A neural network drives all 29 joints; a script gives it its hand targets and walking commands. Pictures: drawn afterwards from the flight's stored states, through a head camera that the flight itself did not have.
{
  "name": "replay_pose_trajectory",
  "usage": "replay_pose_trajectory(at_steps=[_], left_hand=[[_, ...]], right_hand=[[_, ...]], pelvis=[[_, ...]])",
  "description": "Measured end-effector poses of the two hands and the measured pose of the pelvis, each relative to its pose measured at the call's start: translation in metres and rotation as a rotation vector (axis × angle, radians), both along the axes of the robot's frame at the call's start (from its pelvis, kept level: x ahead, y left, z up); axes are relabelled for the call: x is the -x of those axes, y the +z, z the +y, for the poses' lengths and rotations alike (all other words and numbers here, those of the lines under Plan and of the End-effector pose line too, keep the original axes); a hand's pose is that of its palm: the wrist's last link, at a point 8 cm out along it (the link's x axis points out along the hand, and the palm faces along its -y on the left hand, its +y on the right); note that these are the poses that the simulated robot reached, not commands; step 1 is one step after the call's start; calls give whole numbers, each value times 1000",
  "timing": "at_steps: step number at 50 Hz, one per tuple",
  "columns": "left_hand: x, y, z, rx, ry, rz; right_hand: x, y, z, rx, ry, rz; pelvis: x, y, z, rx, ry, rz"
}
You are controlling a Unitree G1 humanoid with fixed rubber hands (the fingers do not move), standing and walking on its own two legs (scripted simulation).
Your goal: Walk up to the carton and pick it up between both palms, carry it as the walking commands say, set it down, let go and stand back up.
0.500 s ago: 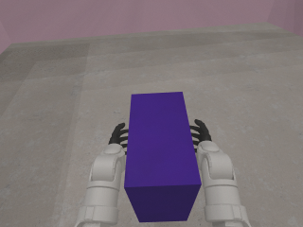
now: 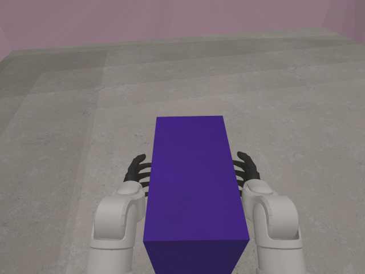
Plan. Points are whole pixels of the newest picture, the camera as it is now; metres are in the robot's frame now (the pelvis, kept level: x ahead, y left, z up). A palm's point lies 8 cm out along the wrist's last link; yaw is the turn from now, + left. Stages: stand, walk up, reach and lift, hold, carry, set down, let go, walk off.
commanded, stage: carry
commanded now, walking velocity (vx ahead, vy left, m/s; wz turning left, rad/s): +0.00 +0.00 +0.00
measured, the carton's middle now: (191, 203) +0.29 -0.01 +0.03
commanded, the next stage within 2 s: none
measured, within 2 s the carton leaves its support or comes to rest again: neither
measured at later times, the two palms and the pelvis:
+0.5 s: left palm (116, 191) +0.28 +0.15 +0.10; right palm (233, 188) +0.29 -0.09 +0.10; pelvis +0.00 +0.03 +0.00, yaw +1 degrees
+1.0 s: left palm (102, 203) +0.26 +0.17 +0.09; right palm (216, 183) +0.31 -0.06 +0.09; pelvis +0.00 +0.01 +0.00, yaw +9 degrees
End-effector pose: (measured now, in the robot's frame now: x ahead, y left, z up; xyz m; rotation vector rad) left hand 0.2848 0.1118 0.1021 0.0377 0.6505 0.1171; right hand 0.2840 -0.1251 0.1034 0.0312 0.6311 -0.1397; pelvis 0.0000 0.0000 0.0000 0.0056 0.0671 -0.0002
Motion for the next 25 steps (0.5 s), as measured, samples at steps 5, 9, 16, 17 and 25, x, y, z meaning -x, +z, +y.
replay_pose_trajectory(at_steps=[5, 9, 16, 17, 25], left_hand=[[2, 0, 8, 1, 2, 9], [2, 0, 13, 5, 4, 13], [0, 0, 24, 10, 7, 11], [0, 0, 25, 10, 8, 11], [2, -4, 34, 11, 20, 7]], right_hand=[[1, 1, 8, 1, 1, 10], [1, 2, 14, 0, -3, 13], [0, 1, 24, -2, -5, 13], [0, 1, 26, -2, -5, 12], [-1, -4, 35, 0, 10, 9]], pelvis=[[0, 0, 7, 0, -1, -7], [1, 0, 13, -1, -3, -11], [3, 0, 23, -1, -6, -15], [3, 0, 25, -1, -6, -15], [4, -3, 30, 2, 13, -14]])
